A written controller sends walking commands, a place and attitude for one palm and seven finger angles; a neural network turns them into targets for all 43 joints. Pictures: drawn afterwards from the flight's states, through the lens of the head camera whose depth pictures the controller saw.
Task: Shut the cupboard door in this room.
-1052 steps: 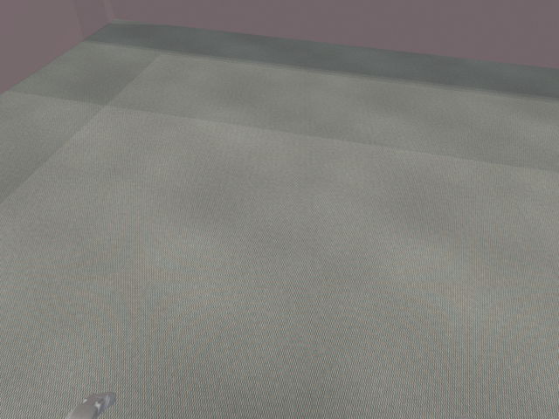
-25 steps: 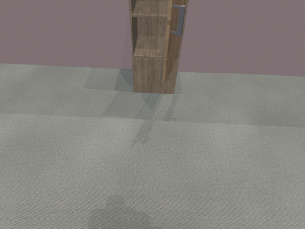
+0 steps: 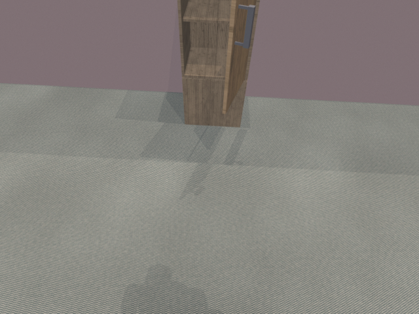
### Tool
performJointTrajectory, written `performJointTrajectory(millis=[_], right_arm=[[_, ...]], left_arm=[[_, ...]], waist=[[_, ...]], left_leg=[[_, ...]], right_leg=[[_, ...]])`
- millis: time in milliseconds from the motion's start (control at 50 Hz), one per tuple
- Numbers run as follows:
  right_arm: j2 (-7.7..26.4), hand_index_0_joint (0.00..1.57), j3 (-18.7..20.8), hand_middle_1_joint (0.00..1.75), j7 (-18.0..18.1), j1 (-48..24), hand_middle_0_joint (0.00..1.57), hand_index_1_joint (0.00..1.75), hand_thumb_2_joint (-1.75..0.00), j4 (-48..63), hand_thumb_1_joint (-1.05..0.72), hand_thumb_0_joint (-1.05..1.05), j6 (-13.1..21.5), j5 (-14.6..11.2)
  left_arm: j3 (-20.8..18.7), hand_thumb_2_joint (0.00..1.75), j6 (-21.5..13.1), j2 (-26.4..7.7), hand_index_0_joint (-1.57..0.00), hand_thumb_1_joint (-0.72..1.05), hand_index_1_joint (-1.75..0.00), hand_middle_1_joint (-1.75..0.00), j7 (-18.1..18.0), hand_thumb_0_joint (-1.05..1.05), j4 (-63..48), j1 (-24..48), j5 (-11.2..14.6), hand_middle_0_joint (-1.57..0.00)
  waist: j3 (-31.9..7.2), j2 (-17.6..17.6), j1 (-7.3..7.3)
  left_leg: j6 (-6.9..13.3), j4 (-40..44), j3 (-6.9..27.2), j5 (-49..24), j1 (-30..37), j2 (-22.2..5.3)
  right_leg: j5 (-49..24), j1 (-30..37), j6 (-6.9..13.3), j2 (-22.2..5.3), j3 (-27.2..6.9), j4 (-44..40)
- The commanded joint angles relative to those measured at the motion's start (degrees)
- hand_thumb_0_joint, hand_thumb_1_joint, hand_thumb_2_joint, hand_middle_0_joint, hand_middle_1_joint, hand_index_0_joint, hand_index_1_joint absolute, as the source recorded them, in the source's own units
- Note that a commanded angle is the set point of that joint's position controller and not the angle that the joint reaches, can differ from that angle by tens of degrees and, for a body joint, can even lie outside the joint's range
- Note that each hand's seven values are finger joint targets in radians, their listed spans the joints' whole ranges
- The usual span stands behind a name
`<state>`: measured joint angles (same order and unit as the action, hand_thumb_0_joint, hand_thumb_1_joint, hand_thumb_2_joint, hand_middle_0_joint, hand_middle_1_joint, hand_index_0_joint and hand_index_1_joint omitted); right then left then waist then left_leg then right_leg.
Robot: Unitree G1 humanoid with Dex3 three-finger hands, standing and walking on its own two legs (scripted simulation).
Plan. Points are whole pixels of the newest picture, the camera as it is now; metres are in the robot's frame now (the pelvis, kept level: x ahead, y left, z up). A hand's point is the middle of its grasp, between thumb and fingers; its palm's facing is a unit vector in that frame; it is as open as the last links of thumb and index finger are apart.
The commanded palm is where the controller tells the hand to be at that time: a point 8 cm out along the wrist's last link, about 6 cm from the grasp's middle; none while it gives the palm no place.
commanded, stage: walk around to get in front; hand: left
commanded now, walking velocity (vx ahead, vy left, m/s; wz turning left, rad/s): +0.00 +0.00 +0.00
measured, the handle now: (243, 26) +1.13 -0.06 +0.06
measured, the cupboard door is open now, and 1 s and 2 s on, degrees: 72 72 72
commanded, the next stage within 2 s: none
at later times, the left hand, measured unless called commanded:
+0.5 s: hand out of the picture +0.04 +0.16 -0.19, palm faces -0.11 -0.96 -0.27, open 7.4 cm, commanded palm none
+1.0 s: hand out of the picture +0.09 +0.16 -0.17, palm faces -0.33 -0.91 -0.25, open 7.4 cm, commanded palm none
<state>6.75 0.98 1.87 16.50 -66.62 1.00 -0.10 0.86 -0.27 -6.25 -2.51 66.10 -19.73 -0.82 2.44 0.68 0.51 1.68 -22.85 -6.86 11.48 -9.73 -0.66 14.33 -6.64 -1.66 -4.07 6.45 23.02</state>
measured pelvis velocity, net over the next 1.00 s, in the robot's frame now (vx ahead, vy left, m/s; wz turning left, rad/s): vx -0.01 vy -0.02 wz -0.44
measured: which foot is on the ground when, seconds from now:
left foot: down 0.00-0.50, up 0.52-1.00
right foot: down 0.00-1.00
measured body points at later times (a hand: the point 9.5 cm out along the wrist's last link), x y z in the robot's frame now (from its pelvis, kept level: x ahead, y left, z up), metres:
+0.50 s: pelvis -0.01 -0.03 -0.02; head +0.02 -0.07 +0.42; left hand +0.04 +0.21 -0.16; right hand -0.01 -0.27 -0.19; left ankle +0.01 +0.10 -0.74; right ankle -0.03 -0.12 -0.74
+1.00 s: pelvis -0.01 -0.02 +0.00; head +0.03 -0.04 +0.44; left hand +0.10 +0.20 -0.15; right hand +0.02 -0.32 -0.14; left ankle +0.04 +0.13 -0.69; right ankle -0.03 -0.11 -0.74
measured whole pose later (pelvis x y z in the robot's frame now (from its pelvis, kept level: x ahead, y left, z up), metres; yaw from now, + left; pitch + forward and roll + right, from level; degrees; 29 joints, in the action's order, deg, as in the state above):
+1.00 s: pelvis -0.01 -0.02 +0.00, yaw -25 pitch +1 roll +1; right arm 14.4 3.7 1.6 2.5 -52.7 -3.3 0.4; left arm -3.0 2.1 -11.5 -0.2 53.9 -15.4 -1.4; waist 5.5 0.2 3.8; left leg -4.8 -54.0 2.5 23.2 -24.8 -1.9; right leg 11.3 -16.3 2.8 5.0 -7.5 27.2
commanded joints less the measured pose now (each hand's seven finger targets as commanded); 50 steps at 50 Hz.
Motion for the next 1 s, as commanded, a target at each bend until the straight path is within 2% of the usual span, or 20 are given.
performJointTrajectory(millis=[0,120,240,300,340,380,400,440,460,480,500,520,540,580,640,680,760,840,920,980], right_arm=[[5.24,0.2,0.71,0.3,0.15,4.13,0.2,0.3,-0.9,1.21,-0.9,0.0,0.78,0.17],[4.8,0.2,0.8,0.3,0.35,3.8,0.2,0.3,-0.9,1.03,-0.9,0.0,0.45,0.29],[8.09,0.2,2.91,0.3,0.81,1.25,0.2,0.3,-0.9,3.79,-0.9,0.0,-0.94,0.47],[10.3,0.2,4.16,0.3,0.85,-0.35,0.2,0.3,-0.9,5.95,-0.9,0.0,-1.07,0.69],[11.69,0.2,4.88,0.3,0.77,-1.11,0.2,0.3,-0.9,7.14,-0.9,0.0,-0.8,0.79],[11.94,0.2,5.11,0.3,0.55,-2.08,0.2,0.3,-0.9,8.07,-0.9,0.0,-0.59,1.07],[11.85,0.2,5.28,0.3,0.44,-3.12,0.2,0.3,-0.9,8.49,-0.9,0.0,-0.61,1.26],[12.22,0.2,5.46,0.3,0.26,-6.38,0.2,0.3,-0.9,9.84,-0.9,0.0,-0.78,1.32],[11.9,0.2,5.37,0.3,0.13,-7.96,0.2,0.3,-0.9,10.83,-0.9,0.0,-1.1,1.15],[7.57,0.2,4.61,0.3,-0.17,-7.01,0.2,0.3,-0.9,12.68,-0.9,0.0,-1.59,0.83],[7.61,0.2,4.11,0.3,-0.22,-11.01,0.2,0.3,-0.9,14.89,-0.9,0.0,-2.2,0.75],[8.27,0.2,4.37,0.3,-0.26,-9.97,0.2,0.3,-0.9,14.58,-0.9,0.0,-2.83,0.65],[8.44,0.2,4.46,0.3,-0.33,-9.97,0.2,0.3,-0.9,14.07,-0.9,0.0,-2.96,0.86],[9.84,0.2,4.52,0.3,-0.44,-9.8,0.2,0.3,-0.9,13.42,-0.9,0.0,-2.79,1.04],[10.24,0.2,4.49,0.3,-0.42,-8.98,0.2,0.3,-0.9,13.21,-0.9,0.0,-2.84,0.95],[10.64,0.2,4.3,0.3,-0.24,-9.65,0.2,0.3,-0.9,13.83,-0.9,0.0,-3.17,0.94],[11.18,0.2,3.95,0.3,0.01,-12.95,0.2,0.3,-0.9,15.8,-0.9,0.0,-3.4,0.96],[11.7,0.2,3.73,0.3,-0.06,-14.04,0.2,0.3,-0.9,17.29,-0.9,0.0,-3.2,0.92],[11.84,0.2,3.4,0.3,-0.11,-16.14,0.2,0.3,-0.9,19.16,-0.9,0.0,-2.7,0.67],[11.29,0.2,3.03,0.3,0.0,-14.9,0.2,0.3,-0.9,19.67,-0.9,0.0,-1.94,0.2]], left_arm=[[-1.14,0.9,-1.0,-5.46,-0.2,0.9,-0.3,-0.3,-0.18,0.0,-1.01,-4.52,0.08,-0.2],[-1.42,0.9,-0.48,-5.24,-0.2,0.9,-0.3,-0.3,-0.1,0.0,-1.34,-3.87,0.16,-0.2],[-3.79,0.9,1.34,-7.99,-0.2,0.9,-0.3,-0.3,0.84,0.0,-4.74,-0.22,-0.19,-0.2],[-4.57,0.9,1.96,-7.65,-0.2,0.9,-0.3,-0.3,1.48,0.0,-6.97,0.48,-0.5,-0.2],[-5.01,0.9,2.46,-7.04,-0.2,0.9,-0.3,-0.3,1.84,0.0,-8.35,0.95,-0.69,-0.2],[-5.36,0.9,2.7,-6.8,-0.2,0.9,-0.3,-0.3,2.13,0.0,-10.04,2.36,-0.78,-0.2],[-5.56,0.9,2.62,-6.73,-0.2,0.9,-0.3,-0.3,2.24,0.0,-10.56,2.7,-0.8,-0.2],[-5.82,0.9,2.07,-7.19,-0.2,0.9,-0.3,-0.3,2.53,0.0,-10.14,-0.95,-0.73,-0.2],[-6.23,0.9,1.55,-8.65,-0.2,0.9,-0.3,-0.3,2.46,0.0,-9.43,-4.15,-0.81,-0.2],[-7.13,0.9,0.56,-15.53,-0.2,0.9,-0.3,-0.3,1.75,0.0,-9.49,-5.01,-1.53,-0.2],[-6.99,0.9,0.96,-17.37,-0.2,0.9,-0.3,-0.3,1.18,0.0,-9.7,-5.55,-0.47,-0.2],[-6.94,0.9,1.08,-16.32,-0.2,0.9,-0.3,-0.3,0.93,0.0,-10.53,-3.32,-0.25,-0.2],[-7.27,0.9,1.05,-15.34,-0.2,0.9,-0.3,-0.3,0.62,0.0,-11.33,-0.52,-0.29,-0.2],[-6.55,0.9,0.69,-13.95,-0.2,0.9,-0.3,-0.3,0.97,0.0,-12.54,2.01,0.03,-0.2],[-6.68,0.9,0.11,-14.46,-0.2,0.9,-0.3,-0.3,1.05,0.0,-12.84,0.84,0.29,-0.2],[-6.98,0.9,0.1,-15.42,-0.2,0.9,-0.3,-0.3,1.05,0.0,-13.25,0.12,0.31,-0.2],[-7.03,0.9,0.43,-15.86,-0.2,0.9,-0.3,-0.3,1.14,0.0,-13.49,-0.84,0.1,-0.2],[-7.11,0.9,0.76,-16.63,-0.2,0.9,-0.3,-0.3,1.36,0.0,-14.28,0.35,-0.29,-0.2],[-7.23,0.9,1.14,-17.68,-0.2,0.9,-0.3,-0.3,1.66,0.0,-15.05,0.77,-0.54,-0.2],[-7.61,0.9,1.49,-18.89,-0.2,0.9,-0.3,-0.3,1.57,0.0,-15.68,2.33,-0.71,-0.2]], waist=[[3.49,0.06,-0.55],[3.39,-0.41,-0.56],[3.33,-1.71,-0.62],[1.69,-5.94,-0.38],[-0.32,-9.45,-0.36],[-1.14,-11.51,-0.67],[-0.98,-11.34,-0.42],[-2.42,-7.42,2.2],[-2.9,-0.56,4.21],[-2.25,21.23,4.27],[0.38,19.54,5.29],[0.76,13.41,3.34],[1.3,12.51,2.44],[0.75,7.64,1.47],[-4.88,4.64,1.54],[-6.27,4.88,1.89],[-4.67,5.08,2.7],[-3.81,6.4,2.49],[-3.0,6.78,3.18],[-5.74,7.03,2.96]], left_leg=[[0.06,5.01,7.06,-3.13,0.53,-6.23],[-0.13,3.27,5.96,-4.75,1.47,-6.85],[0.58,0.0,5.55,0.23,0.23,-10.62],[2.97,2.39,8.6,4.22,-0.17,-15.34],[6.21,4.72,10.41,2.86,-0.17,-20.39],[8.19,4.42,9.29,-3.17,0.45,-22.54],[7.88,2.88,7.29,-5.8,-0.64,-22.61],[4.65,-5.21,2.2,-8.86,-3.81,-20.71],[1.15,-15.01,-1.58,-4.96,-8.01,-17.23],[-4.13,-30.26,-6.02,16.43,-20.71,-7.83],[-4.84,-38.47,1.11,24.51,-23.21,-3.29],[-4.22,-42.59,5.32,21.06,-23.08,-4.32],[-4.2,-44.35,5.98,17.64,-24.66,-4.84],[-4.82,-45.84,7.79,10.97,-25.27,-4.77],[-5.75,-45.14,8.46,7.54,-25.16,-4.01],[-6.5,-45.02,9.03,7.35,-26.15,-3.56],[-7.16,-43.09,10.06,8.11,-26.08,-3.29],[-7.04,-39.58,10.31,9.84,-23.75,-3.03],[-6.3,-32.19,9.54,12.18,-19.85,-1.77],[-5.47,-22.67,9.0,14.29,-14.67,-0.59]], right_leg=[[-4.33,-5.11,1.71,-3.84,-4.85,-5.0],[-5.99,-6.32,1.98,-3.57,-5.83,-4.12],[-5.16,-12.26,2.77,-1.74,-7.26,3.02],[-1.86,-15.09,2.35,0.79,-5.85,11.56],[8.6,-16.69,1.74,1.68,-3.55,22.76],[14.78,-18.58,1.3,0.9,-3.39,27.76],[14.72,-17.35,1.28,0.45,-3.26,26.8],[6.5,-10.21,1.37,0.48,-2.94,16.94],[-4.34,-4.49,1.9,-0.47,-5.55,6.51],[-19.46,0.27,5.66,-13.57,-27.19,-4.27],[-28.24,-4.46,9.48,-17.95,-33.4,-6.64],[-21.76,-5.24,11.3,-17.17,-29.31,-6.92],[-18.69,-5.51,9.44,-14.6,-28.79,-6.57],[-23.22,-2.65,7.31,-10.7,-24.97,-3.8],[-31.04,4.59,5.24,-8.5,-22.35,-1.27],[-32.5,6.98,4.66,-8.02,-22.75,-0.95],[-29.85,5.54,6.12,-7.9,-25.35,-1.67],[-23.34,2.17,9.81,-8.03,-28.45,-2.39],[-20.41,-1.1,12.35,-7.32,-32.06,-2.7],[-23.77,-0.64,12.76,-6.58,-33.39,-0.58]])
